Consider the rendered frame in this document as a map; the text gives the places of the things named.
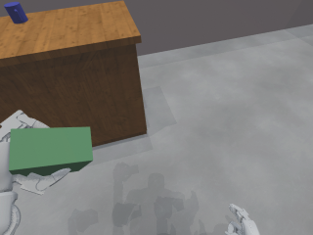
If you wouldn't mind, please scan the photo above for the table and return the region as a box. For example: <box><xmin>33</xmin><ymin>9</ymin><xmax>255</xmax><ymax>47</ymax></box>
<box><xmin>0</xmin><ymin>0</ymin><xmax>147</xmax><ymax>147</ymax></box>

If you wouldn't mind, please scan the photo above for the robot right hand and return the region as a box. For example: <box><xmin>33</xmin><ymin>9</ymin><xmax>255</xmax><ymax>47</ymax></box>
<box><xmin>225</xmin><ymin>204</ymin><xmax>260</xmax><ymax>235</ymax></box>

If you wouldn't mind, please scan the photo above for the robot left hand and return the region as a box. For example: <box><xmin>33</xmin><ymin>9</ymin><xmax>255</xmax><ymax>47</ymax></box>
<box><xmin>0</xmin><ymin>110</ymin><xmax>71</xmax><ymax>195</ymax></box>

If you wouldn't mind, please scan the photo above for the sponge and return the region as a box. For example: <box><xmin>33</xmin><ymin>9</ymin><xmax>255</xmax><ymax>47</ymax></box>
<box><xmin>9</xmin><ymin>126</ymin><xmax>94</xmax><ymax>176</ymax></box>

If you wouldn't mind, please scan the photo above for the left robot forearm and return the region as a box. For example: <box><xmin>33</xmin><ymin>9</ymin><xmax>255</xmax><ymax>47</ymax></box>
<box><xmin>0</xmin><ymin>191</ymin><xmax>22</xmax><ymax>235</ymax></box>

